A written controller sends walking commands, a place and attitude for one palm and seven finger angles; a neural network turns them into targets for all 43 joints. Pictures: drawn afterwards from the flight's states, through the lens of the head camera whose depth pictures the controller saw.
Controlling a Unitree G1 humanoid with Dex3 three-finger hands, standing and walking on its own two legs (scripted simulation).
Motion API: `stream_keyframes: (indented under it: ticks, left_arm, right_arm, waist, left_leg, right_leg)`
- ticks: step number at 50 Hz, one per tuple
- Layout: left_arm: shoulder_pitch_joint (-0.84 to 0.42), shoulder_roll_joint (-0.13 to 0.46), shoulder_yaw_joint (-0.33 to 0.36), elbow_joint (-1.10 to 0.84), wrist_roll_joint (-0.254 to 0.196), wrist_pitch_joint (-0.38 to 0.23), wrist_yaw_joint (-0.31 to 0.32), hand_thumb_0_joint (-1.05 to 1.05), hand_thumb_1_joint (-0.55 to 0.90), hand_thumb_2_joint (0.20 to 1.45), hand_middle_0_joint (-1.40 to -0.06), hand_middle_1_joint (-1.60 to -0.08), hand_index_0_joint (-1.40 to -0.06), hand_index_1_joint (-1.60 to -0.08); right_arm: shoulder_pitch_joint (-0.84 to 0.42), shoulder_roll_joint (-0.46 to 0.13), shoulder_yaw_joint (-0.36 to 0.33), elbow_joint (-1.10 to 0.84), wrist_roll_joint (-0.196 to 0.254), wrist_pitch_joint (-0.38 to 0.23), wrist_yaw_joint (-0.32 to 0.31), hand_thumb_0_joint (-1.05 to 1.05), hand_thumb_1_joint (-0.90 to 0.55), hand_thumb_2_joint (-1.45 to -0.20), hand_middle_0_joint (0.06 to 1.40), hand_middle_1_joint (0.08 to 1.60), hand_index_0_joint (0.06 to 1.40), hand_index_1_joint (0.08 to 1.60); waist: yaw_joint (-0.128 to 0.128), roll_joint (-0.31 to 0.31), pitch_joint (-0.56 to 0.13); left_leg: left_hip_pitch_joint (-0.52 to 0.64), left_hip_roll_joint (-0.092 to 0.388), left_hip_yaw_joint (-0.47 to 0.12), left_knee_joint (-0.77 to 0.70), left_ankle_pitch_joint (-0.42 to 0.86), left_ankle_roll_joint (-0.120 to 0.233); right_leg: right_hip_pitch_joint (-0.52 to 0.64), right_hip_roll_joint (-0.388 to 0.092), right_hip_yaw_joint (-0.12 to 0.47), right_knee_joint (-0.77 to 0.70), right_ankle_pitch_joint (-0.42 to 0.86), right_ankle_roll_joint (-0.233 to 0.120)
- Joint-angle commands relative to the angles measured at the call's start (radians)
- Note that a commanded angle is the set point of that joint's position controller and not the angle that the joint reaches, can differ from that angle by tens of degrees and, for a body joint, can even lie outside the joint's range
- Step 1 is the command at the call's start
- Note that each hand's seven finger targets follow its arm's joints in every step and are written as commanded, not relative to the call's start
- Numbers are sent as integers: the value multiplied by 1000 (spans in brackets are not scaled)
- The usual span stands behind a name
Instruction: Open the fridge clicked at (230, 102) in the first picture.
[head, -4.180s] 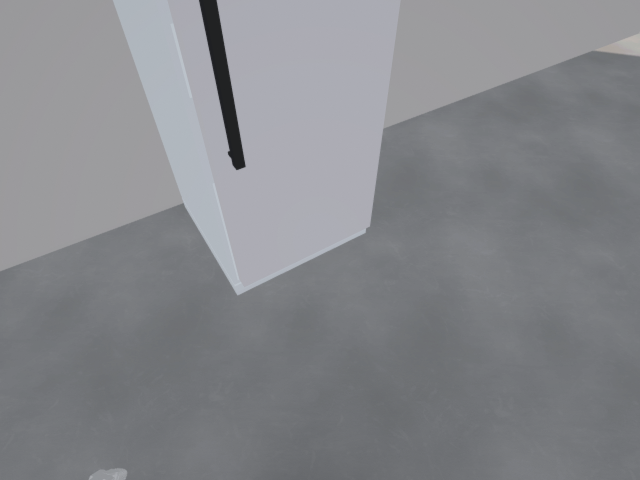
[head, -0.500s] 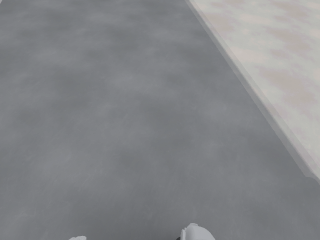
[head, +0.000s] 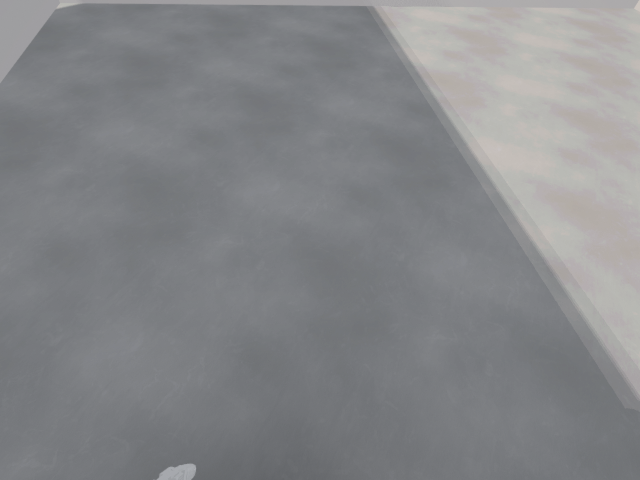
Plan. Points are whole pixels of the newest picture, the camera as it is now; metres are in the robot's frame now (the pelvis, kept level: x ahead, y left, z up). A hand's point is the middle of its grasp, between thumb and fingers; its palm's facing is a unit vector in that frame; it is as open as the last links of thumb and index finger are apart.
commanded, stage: turn to face it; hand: left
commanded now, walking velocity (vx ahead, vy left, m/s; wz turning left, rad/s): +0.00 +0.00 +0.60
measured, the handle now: out of the picture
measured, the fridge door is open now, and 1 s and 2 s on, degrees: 0 0 0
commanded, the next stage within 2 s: none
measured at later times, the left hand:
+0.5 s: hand out of the picture +0.05 +0.19 -0.14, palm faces +0.28 -0.91 -0.30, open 7.3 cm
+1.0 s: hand out of the picture -0.13 +0.19 -0.17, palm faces +0.59 -0.76 -0.27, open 7.4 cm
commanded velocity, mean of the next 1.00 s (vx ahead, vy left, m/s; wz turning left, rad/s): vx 0.00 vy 0.00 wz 0.60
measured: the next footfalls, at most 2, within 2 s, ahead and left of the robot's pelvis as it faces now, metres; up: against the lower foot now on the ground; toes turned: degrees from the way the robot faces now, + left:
right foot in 0.48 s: +0.05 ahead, -0.16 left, +0.00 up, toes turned +14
left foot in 0.90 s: -0.05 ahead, +0.09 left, +0.00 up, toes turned +38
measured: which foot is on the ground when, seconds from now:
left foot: down 0.00-0.48, up 0.50-0.88, down 0.90-1.00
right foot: down 0.00-0.00, up 0.02-0.46, down 0.48-0.90, up 0.92-1.00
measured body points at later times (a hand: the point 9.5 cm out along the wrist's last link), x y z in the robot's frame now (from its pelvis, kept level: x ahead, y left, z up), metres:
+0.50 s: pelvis -0.01 -0.04 +0.00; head +0.02 -0.05 +0.45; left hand +0.03 +0.24 -0.12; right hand +0.12 -0.29 -0.14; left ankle +0.02 +0.09 -0.72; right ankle +0.01 -0.17 -0.73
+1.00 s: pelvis -0.03 -0.02 +0.00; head +0.00 +0.03 +0.45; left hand -0.16 +0.23 -0.15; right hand +0.22 -0.17 -0.12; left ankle -0.09 +0.06 -0.72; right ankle +0.01 -0.17 -0.66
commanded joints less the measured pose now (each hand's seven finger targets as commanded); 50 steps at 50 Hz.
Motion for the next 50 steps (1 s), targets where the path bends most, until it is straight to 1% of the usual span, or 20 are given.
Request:
stream_keyframes:
  ticks: [1, 3, 5, 7, 17, 20, 22, 23, 24, 25, 26, 28, 30, 39, 42, 43, 44, 45, 46, 50]
  left_arm:
    - [-2, 117, 42, -106, 0, 11, 16, 0, 900, 900, -200, -300, -200, -300]
    - [-27, 121, 59, -102, 3, 9, 6, 0, 900, 900, -200, -300, -200, -300]
    - [5, 126, 63, -81, 2, 8, -2, 0, 900, 900, -200, -300, -200, -300]
    - [27, 131, 63, -69, -2, 11, -6, 0, 900, 900, -200, -300, -200, -300]
    - [-18, 149, 56, -112, -9, 16, -1, 0, 900, 900, -200, -300, -200, -300]
    - [43, 158, 53, -111, -15, 12, 4, 0, 900, 900, -200, -300, -200, -300]
    - [128, 185, 59, -96, -14, 3, 7, 0, 900, 900, -200, -300, -200, -300]
    - [167, 246, 74, -97, -3, -5, 13, 0, 900, 900, -200, -300, -200, -300]
    - [151, 340, 87, -115, 14, -11, 18, 0, 900, 900, -200, -300, -200, -300]
    - [101, 337, 75, -143, 4, -5, 19, 0, 900, 900, -200, -300, -200, -300]
    - [45, 304, 78, -152, 3, -5, 22, 0, 900, 900, -200, -300, -200, -300]
    - [-26, 237, 52, -162, 4, -13, 14, 0, 900, 900, -200, -300, -200, -300]
    - [6, 224, 45, -157, 6, -20, 13, 0, 900, 900, -200, -300, -200, -300]
    - [141, 297, 66, -109, 14, -9, 9, 0, 900, 900, -200, -300, -200, -300]
    - [131, 304, 74, -102, 10, -1, 6, 0, 900, 900, -200, -300, -200, -300]
    - [128, 298, 77, -103, 2, 2, 3, 0, 900, 900, -200, -300, -200, -300]
    - [134, 262, 75, -123, -5, 4, -3, 0, 900, 900, -200, -300, -200, -300]
    - [99, 191, 51, -171, -8, 5, -10, 0, 900, 900, -200, -300, -200, -300]
    - [24, 210, 47, -185, 2, 22, 4, 0, 900, 900, -200, -300, -200, -300]
    - [34, 200, 61, -131, -3, 18, -10, 0, 900, 900, -200, -300, -200, -300]
  right_arm:
    - [139, -233, -51, -55, -13, -29, -12, 0, -900, -900, 200, 300, 200, 300]
    - [84, -211, -47, -71, -11, -36, -24, 0, -900, -900, 200, 300, 200, 300]
    - [17, -193, -41, -96, -8, -45, -26, 0, -900, -900, 200, 300, 200, 300]
    - [5, -204, -45, -102, -4, -49, -26, 0, -900, -900, 200, 300, 200, 300]
    - [-2, -267, -78, -117, -7, -25, -9, 0, -900, -900, 200, 300, 200, 300]
    - [-56, -280, -85, -140, -8, -15, -4, 0, -900, -900, 200, 300, 200, 300]
    - [-98, -269, -87, -161, 0, -9, 2, 0, -900, -900, 200, 300, 200, 300]
    - [-102, -219, -83, -176, 7, -6, 8, 0, -900, -900, 200, 300, 200, 300]
    - [-96, -148, -70, -210, 6, -6, 11, 0, -900, -900, 200, 300, 200, 300]
    - [-108, -209, -79, -211, -12, -3, 12, 0, -900, -900, 200, 300, 200, 300]
    - [-120, -199, -84, -206, -11, 8, 14, 0, -900, -900, 200, 300, 200, 300]
    - [-99, -194, -77, -166, -12, 15, 28, 0, -900, -900, 200, 300, 200, 300]
    - [-85, -185, -70, -159, -6, 17, 33, 0, -900, -900, 200, 300, 200, 300]
    - [-221, -158, -41, -198, 5, 7, 36, 0, -900, -900, 200, 300, 200, 300]
    - [-158, -170, -41, -191, 5, -8, 30, 0, -900, -900, 200, 300, 200, 300]
    - [-105, -198, -49, -178, 2, -15, 30, 0, -900, -900, 200, 300, 200, 300]
    - [-24, -294, -73, -167, -4, -27, 25, 0, -900, -900, 200, 300, 200, 300]
    - [41, -400, -98, -155, 1, -28, 19, 0, -900, -900, 200, 300, 200, 300]
    - [98, -392, -95, -124, 8, -23, 11, 0, -900, -900, 200, 300, 200, 300]
    - [-105, -282, -60, -171, -4, -31, -7, 0, -900, -900, 200, 300, 200, 300]
  waist:
    - [-45, 342, -50]
    - [-18, 189, -45]
    - [9, 135, -76]
    - [11, 109, -118]
    - [-21, 160, -121]
    - [8, 188, -123]
    - [51, 164, -136]
    - [74, 16, -132]
    - [76, -305, -78]
    - [63, -221, -57]
    - [35, -231, -25]
    - [-8, -151, 64]
    - [1, -177, 40]
    - [83, -214, -34]
    - [57, -214, -86]
    - [24, -159, -118]
    - [-21, 66, -188]
    - [-53, 349, -191]
    - [-80, 249, -197]
    - [7, 166, -71]
  left_leg:
    - [158, 363, -516, -352, 531, 226]
    - [152, 293, -458, -337, 421, 211]
    - [168, 215, -349, -323, 440, 174]
    - [216, 190, -315, -316, 471, 173]
    - [203, 159, -456, -301, 359, 192]
    - [101, 126, -490, -277, 335, 172]
    - [-16, 69, -460, -218, 239, 115]
    - [-182, -9, -389, -83, 47, 53]
    - [-370, -156, -169, 186, -228, -34]
    - [-322, -96, -202, 374, -257, -21]
    - [-304, -80, -206, 464, -228, -18]
    - [-297, -42, -163, 566, -95, -37]
    - [-285, -39, -123, 564, -61, -56]
    - [-145, -35, -11, 167, -145, -53]
    - [-11, -53, 23, -66, -46, -32]
    - [119, -46, 9, -202, 80, -18]
    - [340, 109, -192, -261, 333, 52]
    - [442, 363, -501, -255, 778, 199]
    - [382, 372, -470, -244, 715, 235]
    - [181, 185, -315, -277, 513, 167]
  right_leg:
    - [-269, -20, 123, 415, -310, 77]
    - [-349, -39, 217, 558, -174, 75]
    - [-327, -43, 226, 545, -71, 87]
    - [-313, -39, 223, 500, -49, 100]
    - [-225, 8, 225, 232, -105, 111]
    - [-76, 39, 214, 63, -74, 94]
    - [106, 32, 200, -167, 80, 84]
    - [242, -106, 327, -314, 29, 41]
    - [246, -400, 634, -417, -37, -74]
    - [70, -458, 610, -422, -71, -124]
    - [-1, -405, 584, -417, -59, -109]
    - [-41, -283, 356, -347, 130, -72]
    - [19, -257, 250, -302, 289, -66]
    - [168, -320, 161, -205, 534, -89]
    - [175, -309, 100, -88, 576, -42]
    - [113, -292, 64, 17, 537, -1]
    - [-89, -222, 24, 231, 314, 64]
    - [-363, -97, 50, 441, -328, 130]
    - [-358, -100, 166, 532, -335, 114]
    - [-319, -86, 207, 547, -92, 121]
